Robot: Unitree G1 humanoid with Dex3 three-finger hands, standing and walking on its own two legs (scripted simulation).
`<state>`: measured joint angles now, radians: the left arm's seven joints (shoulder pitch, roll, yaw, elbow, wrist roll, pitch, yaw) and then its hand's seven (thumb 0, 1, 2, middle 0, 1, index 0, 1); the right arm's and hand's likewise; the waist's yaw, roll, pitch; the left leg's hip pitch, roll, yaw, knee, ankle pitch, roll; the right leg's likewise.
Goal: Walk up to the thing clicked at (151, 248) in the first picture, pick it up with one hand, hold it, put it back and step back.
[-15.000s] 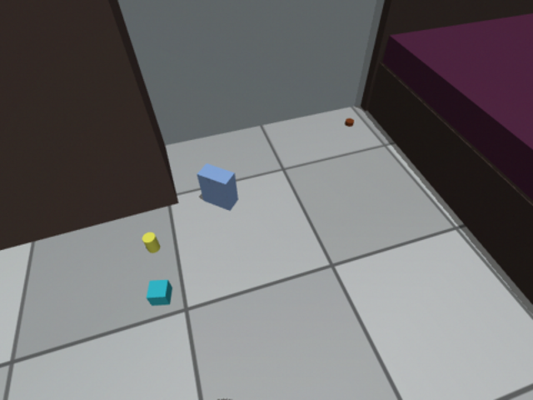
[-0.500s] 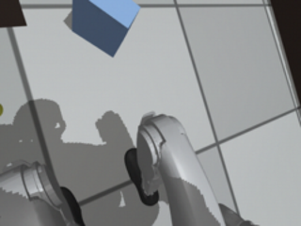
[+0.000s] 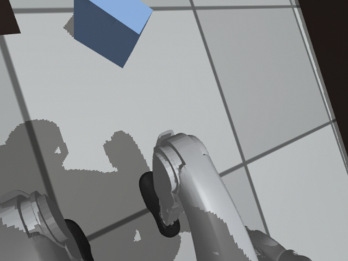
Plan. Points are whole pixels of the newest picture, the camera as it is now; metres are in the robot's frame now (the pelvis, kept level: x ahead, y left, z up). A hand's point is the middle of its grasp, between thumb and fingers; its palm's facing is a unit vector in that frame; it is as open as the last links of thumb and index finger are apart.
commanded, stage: close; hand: left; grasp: from above
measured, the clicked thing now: out of the picture +0.46 +0.27 -0.26
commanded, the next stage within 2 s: settle in 1.62 s
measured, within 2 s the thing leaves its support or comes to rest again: leaves its support in 2.00 s
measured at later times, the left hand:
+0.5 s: hand out of the picture +0.45 +0.26 -0.23, palm faces -0.39 -0.08 -0.92, open 8.8 cm
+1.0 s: hand out of the picture +0.44 +0.28 -0.23, palm faces -0.46 -0.14 -0.88, open 7.3 cm
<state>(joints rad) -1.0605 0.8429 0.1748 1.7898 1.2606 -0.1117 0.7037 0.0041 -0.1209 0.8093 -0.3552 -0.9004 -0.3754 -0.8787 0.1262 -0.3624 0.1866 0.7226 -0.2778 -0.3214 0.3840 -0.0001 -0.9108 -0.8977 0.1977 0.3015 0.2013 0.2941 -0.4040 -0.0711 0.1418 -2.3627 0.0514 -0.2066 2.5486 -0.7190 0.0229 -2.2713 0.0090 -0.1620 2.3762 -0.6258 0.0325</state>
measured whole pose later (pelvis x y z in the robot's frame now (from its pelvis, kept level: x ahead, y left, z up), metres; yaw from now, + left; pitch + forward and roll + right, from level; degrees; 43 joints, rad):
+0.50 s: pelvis +0.00 +0.00 +0.00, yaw +0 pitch +28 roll -12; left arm -1.05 0.84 0.08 1.80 1.32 -0.18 0.76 0.00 0.17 0.67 -0.54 -0.85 -0.60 -0.79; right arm 0.10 -0.33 0.21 0.72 -0.29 -0.31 0.36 0.00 -0.91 -0.90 0.20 0.30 0.20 0.29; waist -0.40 -0.09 0.13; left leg -2.34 0.05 -0.22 2.55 -0.72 0.02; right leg -2.25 0.01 -0.17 2.37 -0.62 0.03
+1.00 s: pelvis +0.00 +0.00 +0.00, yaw +1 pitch +29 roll -12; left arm -1.02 0.83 0.09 1.75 1.26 -0.21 0.64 -0.05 0.29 0.46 -0.66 -0.68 -0.83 -0.65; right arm 0.15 -0.34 0.21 0.73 -0.27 -0.28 0.36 0.00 -0.91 -0.90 0.20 0.30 0.20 0.29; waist -0.37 -0.07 0.12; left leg -2.34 0.04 -0.21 2.54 -0.73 0.01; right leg -2.25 0.01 -0.16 2.38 -0.64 0.03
